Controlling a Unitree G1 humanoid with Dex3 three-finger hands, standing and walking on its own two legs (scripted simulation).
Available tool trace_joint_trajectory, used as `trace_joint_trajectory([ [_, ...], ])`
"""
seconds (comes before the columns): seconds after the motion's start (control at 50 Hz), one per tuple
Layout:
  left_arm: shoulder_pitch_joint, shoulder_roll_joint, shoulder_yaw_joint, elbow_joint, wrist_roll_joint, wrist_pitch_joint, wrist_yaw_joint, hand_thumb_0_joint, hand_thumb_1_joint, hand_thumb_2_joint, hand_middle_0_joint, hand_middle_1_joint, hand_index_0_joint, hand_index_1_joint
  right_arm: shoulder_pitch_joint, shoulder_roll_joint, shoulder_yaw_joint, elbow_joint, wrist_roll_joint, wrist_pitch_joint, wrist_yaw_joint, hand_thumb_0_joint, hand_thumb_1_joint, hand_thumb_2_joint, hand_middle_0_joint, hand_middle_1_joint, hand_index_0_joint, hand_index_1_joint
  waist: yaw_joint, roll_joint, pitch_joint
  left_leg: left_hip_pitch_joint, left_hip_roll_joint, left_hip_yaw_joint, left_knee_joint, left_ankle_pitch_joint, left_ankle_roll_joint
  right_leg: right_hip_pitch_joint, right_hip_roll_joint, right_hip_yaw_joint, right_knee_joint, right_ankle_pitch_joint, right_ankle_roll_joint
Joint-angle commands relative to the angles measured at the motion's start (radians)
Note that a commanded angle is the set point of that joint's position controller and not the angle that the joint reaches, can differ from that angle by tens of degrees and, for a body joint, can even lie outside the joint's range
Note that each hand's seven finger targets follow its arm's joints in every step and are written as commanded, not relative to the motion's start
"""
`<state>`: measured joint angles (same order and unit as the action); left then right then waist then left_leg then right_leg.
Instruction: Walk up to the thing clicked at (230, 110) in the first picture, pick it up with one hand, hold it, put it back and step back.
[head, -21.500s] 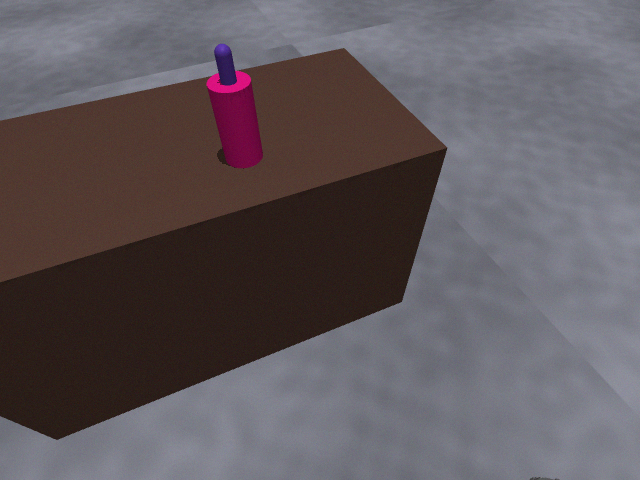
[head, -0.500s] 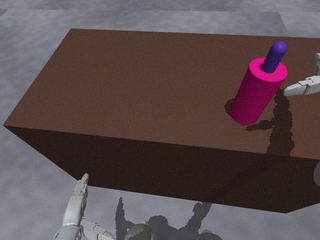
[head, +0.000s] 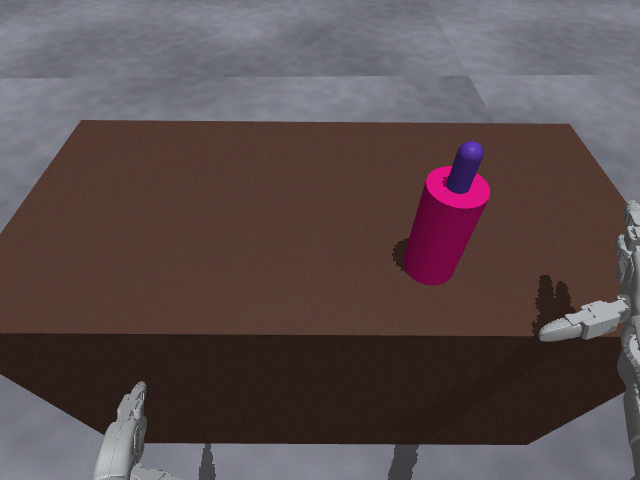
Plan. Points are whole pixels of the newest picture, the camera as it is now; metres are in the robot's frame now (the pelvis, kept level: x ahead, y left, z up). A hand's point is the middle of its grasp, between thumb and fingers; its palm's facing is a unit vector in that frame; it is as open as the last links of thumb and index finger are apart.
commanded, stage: sink last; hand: right
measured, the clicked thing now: (447, 214) +0.45 -0.17 +0.07
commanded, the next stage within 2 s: home in 0.70 s
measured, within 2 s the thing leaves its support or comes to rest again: neither
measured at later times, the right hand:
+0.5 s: hand out of the picture +0.13 -0.26 +0.12, palm faces +0.45 +0.78 -0.42, open 17.5 cm
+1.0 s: hand (625, 461) +0.13 -0.25 +0.08, palm faces +0.39 +0.84 -0.38, open 17.6 cm
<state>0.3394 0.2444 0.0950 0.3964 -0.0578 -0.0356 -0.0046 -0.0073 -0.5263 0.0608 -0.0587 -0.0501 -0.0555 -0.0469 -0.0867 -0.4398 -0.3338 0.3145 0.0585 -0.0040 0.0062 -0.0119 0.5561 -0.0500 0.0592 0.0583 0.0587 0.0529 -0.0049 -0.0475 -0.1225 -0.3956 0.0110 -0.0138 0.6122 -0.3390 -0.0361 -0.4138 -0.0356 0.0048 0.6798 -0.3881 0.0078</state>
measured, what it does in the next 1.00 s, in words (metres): shifts its weight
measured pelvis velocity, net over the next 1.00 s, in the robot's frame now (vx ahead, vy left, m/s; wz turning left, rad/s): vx -0.05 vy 0.02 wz -0.04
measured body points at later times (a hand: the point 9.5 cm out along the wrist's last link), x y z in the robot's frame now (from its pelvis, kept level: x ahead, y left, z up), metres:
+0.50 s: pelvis -0.03 +0.02 +0.00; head -0.04 +0.05 +0.45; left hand +0.14 +0.28 -0.07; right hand +0.10 -0.30 +0.15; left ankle -0.02 +0.15 -0.72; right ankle -0.03 -0.12 -0.72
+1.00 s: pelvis -0.05 +0.02 +0.01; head -0.05 +0.04 +0.46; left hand +0.13 +0.26 -0.06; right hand +0.10 -0.29 +0.11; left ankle -0.02 +0.15 -0.72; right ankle -0.03 -0.12 -0.72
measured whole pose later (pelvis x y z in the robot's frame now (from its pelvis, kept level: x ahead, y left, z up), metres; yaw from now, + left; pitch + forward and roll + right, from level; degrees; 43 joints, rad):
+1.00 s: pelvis -0.05 +0.02 +0.01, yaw -2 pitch -2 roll +0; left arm 0.31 0.20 0.07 0.48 -0.02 -0.14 0.07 -0.01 -0.31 0.32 -0.12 -0.15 -0.11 -0.15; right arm 0.48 -0.29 -0.31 -0.08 0.05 -0.27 -0.03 -0.01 0.56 -0.04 0.05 0.05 0.06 0.05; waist -0.04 -0.03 0.02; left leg -0.26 0.03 0.01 0.58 -0.28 -0.01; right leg -0.25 -0.02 0.03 0.56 -0.27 0.03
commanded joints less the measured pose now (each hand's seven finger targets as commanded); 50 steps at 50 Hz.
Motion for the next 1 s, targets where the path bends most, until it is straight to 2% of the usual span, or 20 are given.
trace_joint_trajectory([
  [0.0,-0.046,0.184,0.129,-0.172,-0.005,-0.017,0.03,0.0,-0.547,0.067,-0.053,-0.055,-0.051,-0.057,-0.064,-0.233,-0.092,-0.608,0.028,-0.066,-0.045,0.0,0.555,-0.052,0.057,0.054,0.054,0.054,-0.01,-0.053,-0.154,0.134,-0.027,0.075,-0.035,0.387,0.047,0.168,0.009,-0.036,-0.102,0.494,0.004],
  [0.06,-0.066,0.14,0.096,-0.158,0.003,-0.017,0.053,0.0,-0.552,0.07,-0.054,-0.055,-0.048,-0.059,0.068,-0.191,-0.102,-0.726,0.026,-0.074,-0.069,0.0,0.568,-0.05,0.056,0.054,0.053,0.055,-0.024,-0.083,-0.103,0.129,-0.024,0.075,-0.038,0.314,0.048,0.162,0.008,-0.03,-0.121,0.425,0.006],
  [0.1,-0.066,0.176,0.142,-0.186,0.009,-0.017,0.073,0.0,-0.551,0.068,-0.053,-0.052,-0.047,-0.057,0.177,-0.161,-0.103,-0.777,0.026,-0.082,-0.074,0.0,0.585,-0.048,0.055,0.055,0.053,0.055,-0.015,-0.029,-0.121,0.144,-0.017,0.073,-0.04,0.344,0.04,0.174,0.016,-0.033,-0.109,0.429,-0.002],
  [0.16,-0.032,0.079,0.06,-0.154,0.01,-0.016,0.072,0.0,-0.546,0.063,-0.053,-0.056,-0.051,-0.058,0.359,-0.079,-0.071,-0.761,0.023,-0.092,-0.066,0.0,0.567,-0.049,0.054,0.055,0.053,0.055,-0.028,0.013,-0.009,0.124,-0.004,0.07,-0.058,0.292,0.028,0.123,0.03,-0.048,-0.114,0.346,-0.013],
  [0.28,0.009,0.13,0.141,-0.16,0.013,-0.019,0.068,0.0,-0.546,0.053,-0.053,-0.052,-0.052,-0.053,0.562,-0.083,-0.137,-0.832,0.03,-0.129,-0.051,0.0,0.565,-0.044,0.053,0.054,0.053,0.054,-0.038,0.036,0.032,0.116,-0.001,0.079,-0.068,0.239,0.026,0.099,0.04,-0.048,-0.13,0.298,-0.018],
  [0.3,0.002,0.109,0.117,-0.167,0.014,-0.023,0.063,0.0,-0.543,0.054,-0.053,-0.055,-0.054,-0.054,0.545,-0.077,-0.135,-0.853,0.031,-0.135,-0.05,0.0,0.555,-0.047,0.052,0.054,0.053,0.054,-0.044,0.039,0.052,0.11,0.001,0.078,-0.073,0.208,0.025,0.087,0.039,-0.047,-0.135,0.269,-0.018],
  [0.32,-0.027,0.108,0.108,-0.205,0.014,-0.03,0.066,0.0,-0.544,0.054,-0.053,-0.053,-0.053,-0.053,0.495,-0.081,-0.132,-0.861,0.028,-0.143,-0.051,0.0,0.555,-0.047,0.052,0.054,0.053,0.054,-0.024,0.04,0.047,0.094,0.004,0.07,-0.081,0.184,0.023,0.101,0.042,-0.048,-0.136,0.238,-0.021],
  [0.38,-0.04,0.12,0.133,-0.14,0.019,-0.043,0.081,0.0,-0.545,0.054,-0.054,-0.053,-0.053,-0.054,0.461,-0.082,-0.135,-0.818,0.025,-0.162,-0.058,0.0,0.552,-0.047,0.052,0.054,0.053,0.054,-0.017,0.034,0.126,0.035,0.006,0.069,-0.102,0.05,0.026,0.087,0.043,-0.036,-0.164,0.113,-0.024],
  [0.46,-0.066,0.117,0.121,-0.158,0.027,-0.076,0.088,0.0,-0.541,0.053,-0.053,-0.054,-0.054,-0.053,0.479,-0.076,-0.138,-0.765,0.016,-0.191,-0.057,0.0,0.559,-0.046,0.051,0.055,0.053,0.055,-0.029,0.074,0.101,0.04,0.017,0.057,-0.121,-0.005,0.024,0.097,0.049,-0.037,-0.16,0.088,-0.024],
  [0.54,-0.064,0.095,0.09,-0.133,0.032,-0.099,0.087,0.0,-0.55,0.062,-0.054,-0.053,-0.05,-0.057,0.466,-0.113,-0.177,-0.773,0.014,-0.231,-0.064,0.0,0.566,-0.046,0.051,0.055,0.052,0.055,-0.061,0.038,0.068,0.084,0.017,0.06,-0.112,0.034,0.027,0.095,0.054,-0.037,-0.164,0.121,-0.019],
  [0.6,-0.085,0.111,0.101,-0.119,0.039,-0.113,0.091,0.0,-0.559,0.072,-0.056,-0.054,-0.046,-0.063,0.475,-0.112,-0.17,-0.788,0.011,-0.251,-0.065,0.0,0.566,-0.046,0.051,0.055,0.053,0.055,-0.063,0.006,0.063,0.1,0.027,0.047,-0.129,0.037,0.027,0.106,0.06,-0.045,-0.168,0.129,-0.016],
  [0.7,-0.1,0.083,0.071,-0.107,0.04,-0.132,0.081,0.0,-0.561,0.078,-0.059,-0.058,-0.048,-0.069,0.514,-0.075,-0.153,-0.678,0.01,-0.278,-0.056,0.0,0.536,-0.05,0.052,0.054,0.053,0.054,-0.056,0.062,0.129,0.089,0.029,0.043,-0.175,-0.046,0.025,0.092,0.058,-0.044,-0.186,0.076,-0.017],
  [0.72,-0.097,0.107,0.096,-0.114,0.04,-0.135,0.084,0.0,-0.562,0.081,-0.059,-0.06,-0.048,-0.072,0.484,-0.098,-0.172,-0.702,0.01,-0.289,-0.057,0.0,0.528,-0.052,0.052,0.054,0.053,0.054,-0.05,0.054,0.105,0.096,0.028,0.04,-0.175,-0.03,0.025,0.108,0.055,-0.044,-0.191,0.089,-0.017],
  [0.76,-0.084,0.086,0.07,-0.105,0.039,-0.136,0.079,0.0,-0.559,0.081,-0.06,-0.061,-0.05,-0.071,0.486,-0.097,-0.16,-0.706,0.01,-0.307,-0.054,0.0,0.517,-0.055,0.052,0.054,0.054,0.054,-0.057,0.036,0.12,0.098,0.024,0.046,-0.177,-0.034,0.028,0.107,0.057,-0.044,-0.204,0.083,-0.017],
  [0.78,-0.077,0.113,0.099,-0.105,0.039,-0.141,0.082,0.0,-0.565,0.087,-0.062,-0.063,-0.049,-0.077,0.504,-0.088,-0.155,-0.683,0.01,-0.311,-0.054,0.0,0.501,-0.058,0.053,0.053,0.054,0.053,-0.047,0.059,0.12,0.105,0.019,0.054,-0.173,-0.009,0.028,0.117,0.054,-0.041,-0.21,0.098,-0.018],
  [0.8,-0.065,0.134,0.126,-0.104,0.039,-0.146,0.085,0.0,-0.485,0.167,-0.125,-0.143,-0.127,-0.157,0.512,-0.085,-0.156,-0.647,0.008,-0.31,-0.054,0.0,0.576,-0.043,0.05,0.048,0.05,0.048,-0.039,0.065,0.097,0.12,0.011,0.067,-0.164,0.032,0.027,0.132,0.051,-0.038,-0.215,0.123,-0.02],
  [0.88,-0.1,0.022,0.011,-0.087,0.034,-0.149,0.07,0.0,-0.165,0.487,-0.14,-0.202,-0.142,-0.2,0.513,-0.029,-0.083,-0.591,0.0,-0.322,-0.045,0.0,0.591,-0.033,0.048,0.046,0.048,0.046,-0.052,0.048,0.137,0.125,0.009,0.068,-0.175,0.027,0.029,0.12,0.052,-0.043,-0.229,0.117,-0.019],
  [0.9,-0.119,0.025,-0.001,-0.084,0.034,-0.151,0.07,0.0,-0.085,0.567,-0.143,-0.207,-0.145,-0.205,0.519,-0.005,-0.051,-0.571,0.0,-0.319,-0.045,0.0,0.605,-0.024,0.046,0.043,0.046,0.043,-0.048,0.05,0.141,0.124,0.002,0.075,-0.175,0.027,0.031,0.119,0.048,-0.04,-0.239,0.114,-0.019],
  [0.96,-0.157,-0.027,-0.078,-0.062,0.037,-0.158,0.064,0.0,0.155,0.661,-0.157,-0.229,-0.158,-0.228,0.514,0.04,0.026,-0.542,-0.009,-0.316,-0.038,0.0,0.591,-0.032,0.048,0.045,0.048,0.045,-0.047,0.01,0.13,0.128,-0.002,0.076,-0.17,0.033,0.035,0.118,0.045,-0.042,-0.249,0.114,-0.016],
  [0.98,-0.149,0.001,-0.047,-0.045,0.039,-0.159,0.068,0.0,0.235,0.695,-0.163,-0.239,-0.164,-0.237,0.513,0.039,0.035,-0.518,-0.013,-0.313,-0.039,0.0,0.581,-0.038,0.049,0.047,0.049,0.047,-0.034,-0.004,0.112,0.135,-0.003,0.074,-0.167,0.056,0.037,0.132,0.044,-0.042,-0.25,0.129,-0.015],
])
